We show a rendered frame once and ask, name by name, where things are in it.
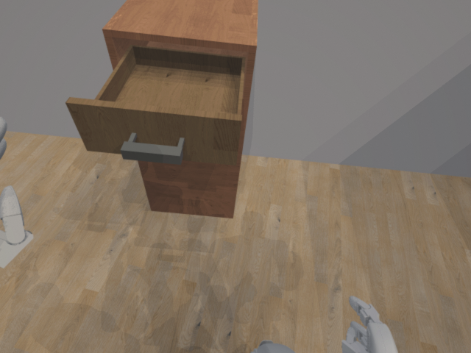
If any drawer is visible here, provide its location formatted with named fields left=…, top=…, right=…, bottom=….
left=66, top=45, right=246, bottom=165

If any robot right hand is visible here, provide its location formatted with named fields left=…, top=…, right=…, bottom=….
left=341, top=296, right=398, bottom=353

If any robot right shin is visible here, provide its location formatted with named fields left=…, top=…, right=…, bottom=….
left=259, top=340, right=273, bottom=346

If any handle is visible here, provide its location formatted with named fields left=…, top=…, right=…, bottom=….
left=120, top=133, right=185, bottom=165

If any robot left hand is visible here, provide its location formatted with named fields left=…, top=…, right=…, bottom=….
left=0, top=117, right=33, bottom=268

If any cabinet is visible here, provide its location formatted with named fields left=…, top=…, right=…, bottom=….
left=102, top=0, right=258, bottom=218

